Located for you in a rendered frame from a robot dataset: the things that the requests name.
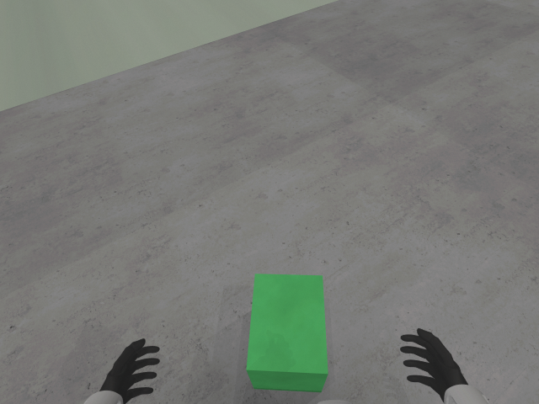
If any left robot hand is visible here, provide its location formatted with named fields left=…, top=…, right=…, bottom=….
left=100, top=338, right=160, bottom=404

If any carton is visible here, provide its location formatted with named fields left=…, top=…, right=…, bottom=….
left=246, top=274, right=328, bottom=392

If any right robot hand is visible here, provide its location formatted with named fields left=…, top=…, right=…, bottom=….
left=400, top=328, right=468, bottom=402

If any right robot forearm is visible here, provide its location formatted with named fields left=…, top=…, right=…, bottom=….
left=444, top=385, right=490, bottom=404

